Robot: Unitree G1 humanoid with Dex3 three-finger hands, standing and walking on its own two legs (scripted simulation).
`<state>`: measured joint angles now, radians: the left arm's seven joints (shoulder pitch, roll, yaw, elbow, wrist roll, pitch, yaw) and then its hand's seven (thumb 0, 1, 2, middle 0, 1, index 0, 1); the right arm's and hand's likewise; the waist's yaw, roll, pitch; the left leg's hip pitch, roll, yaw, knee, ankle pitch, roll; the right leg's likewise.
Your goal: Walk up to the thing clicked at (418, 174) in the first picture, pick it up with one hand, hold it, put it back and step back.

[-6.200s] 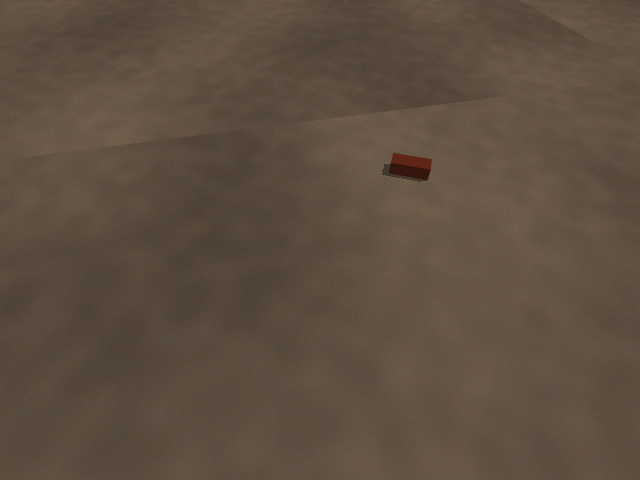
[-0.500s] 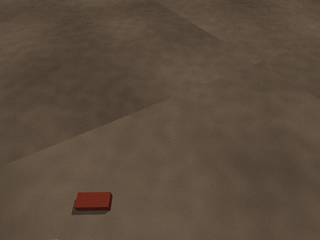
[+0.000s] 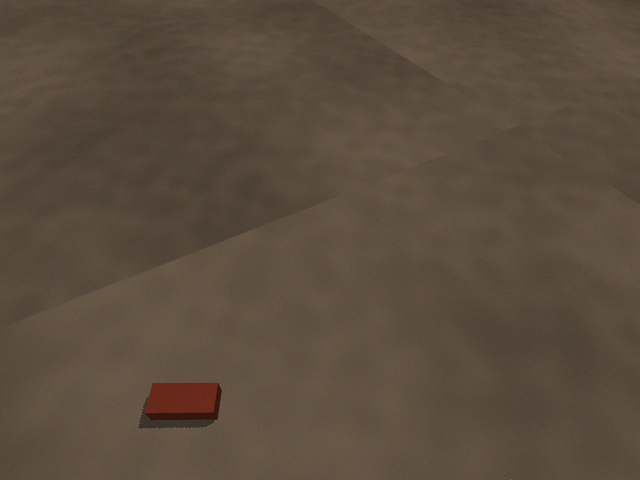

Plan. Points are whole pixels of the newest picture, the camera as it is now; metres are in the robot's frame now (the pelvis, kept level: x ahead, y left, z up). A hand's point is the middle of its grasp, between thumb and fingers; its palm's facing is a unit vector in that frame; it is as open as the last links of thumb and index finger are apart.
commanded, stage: stand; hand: left
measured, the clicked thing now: (185, 401) +0.45 +0.39 -0.75
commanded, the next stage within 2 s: none
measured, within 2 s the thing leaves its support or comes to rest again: neither
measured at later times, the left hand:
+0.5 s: hand out of the picture +0.06 +0.25 -0.16, palm faces -0.02 -0.94 -0.34, open 7.3 cm
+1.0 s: hand out of the picture +0.06 +0.24 -0.16, palm faces -0.02 -0.94 -0.34, open 7.3 cm
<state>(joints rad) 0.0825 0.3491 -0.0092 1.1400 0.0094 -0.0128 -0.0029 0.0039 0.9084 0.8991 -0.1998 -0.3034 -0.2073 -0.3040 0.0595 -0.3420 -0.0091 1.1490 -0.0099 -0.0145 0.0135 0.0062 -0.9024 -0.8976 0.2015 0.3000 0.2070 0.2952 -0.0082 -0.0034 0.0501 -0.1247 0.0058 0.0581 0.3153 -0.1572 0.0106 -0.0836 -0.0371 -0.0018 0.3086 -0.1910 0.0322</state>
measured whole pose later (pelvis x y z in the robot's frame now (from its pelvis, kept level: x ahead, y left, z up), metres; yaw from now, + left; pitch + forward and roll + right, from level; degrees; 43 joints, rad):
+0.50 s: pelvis +0.00 -0.01 +0.00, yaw +1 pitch -2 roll +0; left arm 0.12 0.35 0.00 1.14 0.01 -0.01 -0.01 0.00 0.91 0.90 -0.20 -0.30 -0.21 -0.30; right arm 0.08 -0.35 -0.01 1.16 -0.01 -0.01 0.02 0.01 -0.90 -0.90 0.20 0.30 0.21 0.30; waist -0.01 0.01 0.05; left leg -0.13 0.02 0.04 0.31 -0.14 0.00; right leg -0.08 -0.02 -0.02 0.29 -0.18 0.02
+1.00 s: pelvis +0.00 -0.01 +0.00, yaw +1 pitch -2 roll +0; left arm 0.12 0.35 0.00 1.14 0.01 -0.01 -0.01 0.00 0.91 0.90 -0.20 -0.30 -0.21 -0.30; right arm 0.10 -0.35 0.00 1.15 -0.01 -0.02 0.01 0.01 -0.90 -0.90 0.20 0.30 0.21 0.30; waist -0.01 0.00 0.04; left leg -0.13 0.02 0.03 0.31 -0.14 0.00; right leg -0.07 -0.03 -0.02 0.29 -0.18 0.02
